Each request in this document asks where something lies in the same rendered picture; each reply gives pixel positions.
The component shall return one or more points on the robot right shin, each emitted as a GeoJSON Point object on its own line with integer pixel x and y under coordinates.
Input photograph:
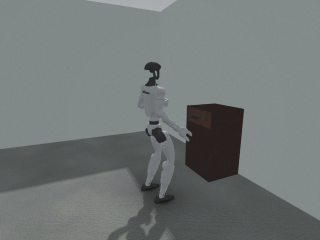
{"type": "Point", "coordinates": [166, 176]}

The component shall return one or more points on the robot shin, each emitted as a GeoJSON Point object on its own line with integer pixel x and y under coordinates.
{"type": "Point", "coordinates": [152, 169]}
{"type": "Point", "coordinates": [166, 176]}

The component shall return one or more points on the handle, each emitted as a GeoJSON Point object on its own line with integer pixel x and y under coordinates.
{"type": "Point", "coordinates": [194, 117]}

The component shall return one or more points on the robot left shin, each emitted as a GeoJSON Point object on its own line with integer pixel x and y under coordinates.
{"type": "Point", "coordinates": [152, 169]}

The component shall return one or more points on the left robot upper arm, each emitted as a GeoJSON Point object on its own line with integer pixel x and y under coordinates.
{"type": "Point", "coordinates": [140, 103]}

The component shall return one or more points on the robot right forearm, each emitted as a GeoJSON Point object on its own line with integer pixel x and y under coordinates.
{"type": "Point", "coordinates": [165, 119]}

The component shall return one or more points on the drawer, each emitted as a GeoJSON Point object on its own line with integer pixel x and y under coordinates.
{"type": "Point", "coordinates": [204, 117]}

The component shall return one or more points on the robot right hand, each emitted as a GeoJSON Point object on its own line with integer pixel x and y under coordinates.
{"type": "Point", "coordinates": [183, 131]}

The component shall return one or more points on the robot left hand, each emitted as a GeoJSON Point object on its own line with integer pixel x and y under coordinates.
{"type": "Point", "coordinates": [166, 101]}

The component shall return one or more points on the right robot upper arm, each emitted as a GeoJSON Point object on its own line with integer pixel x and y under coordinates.
{"type": "Point", "coordinates": [160, 94]}

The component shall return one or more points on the cabinet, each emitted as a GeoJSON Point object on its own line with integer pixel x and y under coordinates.
{"type": "Point", "coordinates": [214, 153]}

